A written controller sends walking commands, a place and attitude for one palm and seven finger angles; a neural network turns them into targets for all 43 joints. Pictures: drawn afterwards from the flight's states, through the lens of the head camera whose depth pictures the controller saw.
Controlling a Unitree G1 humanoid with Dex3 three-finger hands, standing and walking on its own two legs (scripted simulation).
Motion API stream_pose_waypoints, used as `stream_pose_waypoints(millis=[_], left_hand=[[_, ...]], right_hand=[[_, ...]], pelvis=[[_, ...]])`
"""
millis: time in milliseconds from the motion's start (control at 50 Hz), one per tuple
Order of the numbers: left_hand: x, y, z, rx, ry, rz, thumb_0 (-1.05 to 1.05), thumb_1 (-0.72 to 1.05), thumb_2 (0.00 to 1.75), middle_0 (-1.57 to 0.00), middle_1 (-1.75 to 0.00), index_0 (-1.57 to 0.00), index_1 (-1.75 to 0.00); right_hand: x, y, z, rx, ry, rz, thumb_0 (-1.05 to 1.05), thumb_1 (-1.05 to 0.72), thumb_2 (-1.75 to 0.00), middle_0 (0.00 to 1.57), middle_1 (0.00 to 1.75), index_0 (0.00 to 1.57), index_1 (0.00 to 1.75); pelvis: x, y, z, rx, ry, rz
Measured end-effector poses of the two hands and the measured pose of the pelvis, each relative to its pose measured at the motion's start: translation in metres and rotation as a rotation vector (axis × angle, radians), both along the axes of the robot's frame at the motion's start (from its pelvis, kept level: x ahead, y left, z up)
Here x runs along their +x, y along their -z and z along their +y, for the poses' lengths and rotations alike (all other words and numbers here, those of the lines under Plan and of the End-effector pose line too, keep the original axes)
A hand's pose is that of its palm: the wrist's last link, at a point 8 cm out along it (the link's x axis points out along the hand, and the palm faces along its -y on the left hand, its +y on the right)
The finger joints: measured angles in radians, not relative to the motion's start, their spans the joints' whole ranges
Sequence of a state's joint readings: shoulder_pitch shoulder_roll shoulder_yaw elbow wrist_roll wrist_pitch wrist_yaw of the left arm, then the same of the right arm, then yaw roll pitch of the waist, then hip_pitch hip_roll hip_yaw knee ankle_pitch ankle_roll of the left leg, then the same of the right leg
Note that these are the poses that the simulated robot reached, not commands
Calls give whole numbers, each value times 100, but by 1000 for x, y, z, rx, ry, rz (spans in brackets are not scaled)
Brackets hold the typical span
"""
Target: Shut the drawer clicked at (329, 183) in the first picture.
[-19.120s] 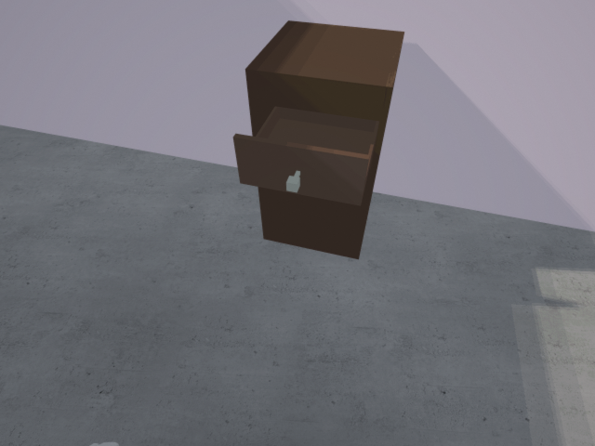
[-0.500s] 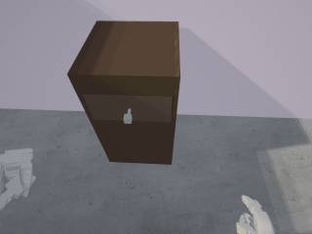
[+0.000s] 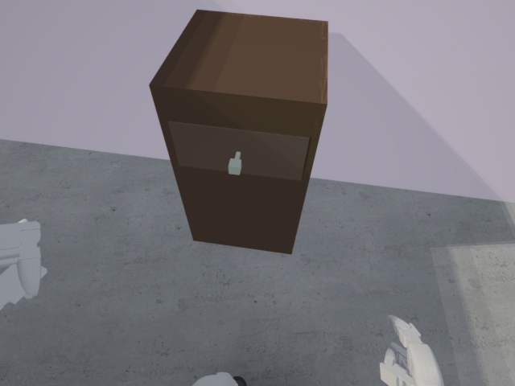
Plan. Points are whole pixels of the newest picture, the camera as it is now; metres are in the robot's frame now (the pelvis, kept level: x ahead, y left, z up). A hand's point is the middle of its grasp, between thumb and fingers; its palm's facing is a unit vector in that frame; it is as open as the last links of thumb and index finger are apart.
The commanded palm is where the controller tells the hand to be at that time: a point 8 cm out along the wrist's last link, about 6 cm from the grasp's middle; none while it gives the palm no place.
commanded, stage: step back with the hand held close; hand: left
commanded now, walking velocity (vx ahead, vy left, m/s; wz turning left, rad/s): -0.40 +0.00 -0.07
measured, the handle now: (236, 162) +0.69 +0.10 -0.18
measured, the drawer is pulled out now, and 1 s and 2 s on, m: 0.00 0.00 0.00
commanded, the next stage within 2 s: stop stepping back and stand still in 0.52 s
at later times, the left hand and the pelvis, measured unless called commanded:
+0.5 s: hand out of the picture +0.12 +0.26 +0.19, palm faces +0.34 -0.82 -0.45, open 3.2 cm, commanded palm +0.06 +0.30 +0.19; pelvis -0.08 +0.02 +0.00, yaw -1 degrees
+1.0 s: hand out of the picture +0.00 +0.28 +0.18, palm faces +0.27 -0.86 -0.43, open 3.2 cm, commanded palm -0.02 +0.32 +0.19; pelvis -0.19 +0.06 +0.01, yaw -9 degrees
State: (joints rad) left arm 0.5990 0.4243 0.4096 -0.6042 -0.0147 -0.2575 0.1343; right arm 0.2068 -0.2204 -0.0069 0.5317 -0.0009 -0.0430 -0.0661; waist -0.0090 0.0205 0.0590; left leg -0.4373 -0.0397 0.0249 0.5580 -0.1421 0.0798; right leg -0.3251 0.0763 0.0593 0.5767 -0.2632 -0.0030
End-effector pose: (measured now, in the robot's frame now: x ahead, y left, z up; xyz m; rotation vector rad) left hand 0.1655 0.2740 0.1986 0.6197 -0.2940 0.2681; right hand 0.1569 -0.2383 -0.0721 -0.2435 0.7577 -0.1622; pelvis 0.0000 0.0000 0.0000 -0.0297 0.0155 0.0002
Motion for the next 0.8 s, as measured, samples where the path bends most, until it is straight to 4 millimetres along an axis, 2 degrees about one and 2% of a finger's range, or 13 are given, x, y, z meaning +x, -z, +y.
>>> stream_pose_waypoints(millis=[80,180,280,420,480,560,620,680,740,800], left_hand=[[-13,0,-2,10,8,-1,1,89,90,-140,-160,-141,-160],[-23,5,-5,-45,48,-17,1,89,90,-140,-160,-141,-160],[-34,5,8,-29,85,-56,1,88,90,-140,-160,-141,-160],[-57,-4,33,-5,33,-79,1,88,90,-140,-160,-141,-160],[-74,-5,33,-50,30,-87,1,89,90,-140,-160,-141,-160],[-96,4,22,-73,71,-75,1,89,90,-140,-160,-141,-160],[-105,11,10,-86,131,-88,1,89,90,-140,-160,-141,-160],[-108,3,6,-98,192,-141,1,88,90,-141,-160,-141,-160],[-108,1,8,-96,235,-170,1,88,90,-141,-160,-141,-160],[-113,4,14,-89,221,-136,1,88,90,-140,-160,-141,-160]], right_hand=[[-9,5,-2,11,3,8,1,-90,-90,20,30,21,30],[-25,2,-6,-3,26,20,1,-90,-90,20,30,21,30],[-40,-4,-5,-50,61,8,1,-90,-90,20,30,20,30],[-58,-16,16,-54,18,-26,1,-90,-90,20,30,20,30],[-66,-17,26,-30,-14,-23,1,-90,-90,20,30,20,30],[-79,-9,35,-8,-48,-43,1,-90,-90,20,30,20,30],[-101,2,36,3,-30,-32,1,-90,-90,20,30,21,30],[-133,3,36,1,35,-6,1,-90,-90,20,30,21,30],[-162,3,30,-12,111,-47,1,-90,-90,21,30,21,30],[-191,0,27,-16,145,-62,1,-90,-90,20,30,21,30]], pelvis=[[-13,2,-2,-9,7,-4],[-23,1,2,-15,-4,-6],[-34,5,13,-35,-6,-16],[-59,-2,20,-76,-10,14],[-71,-4,20,-74,7,54],[-97,3,18,-44,63,85],[-120,9,20,-45,105,54],[-123,8,25,-34,119,13],[-133,16,32,-42,137,-30],[-157,15,36,-34,122,-55]])
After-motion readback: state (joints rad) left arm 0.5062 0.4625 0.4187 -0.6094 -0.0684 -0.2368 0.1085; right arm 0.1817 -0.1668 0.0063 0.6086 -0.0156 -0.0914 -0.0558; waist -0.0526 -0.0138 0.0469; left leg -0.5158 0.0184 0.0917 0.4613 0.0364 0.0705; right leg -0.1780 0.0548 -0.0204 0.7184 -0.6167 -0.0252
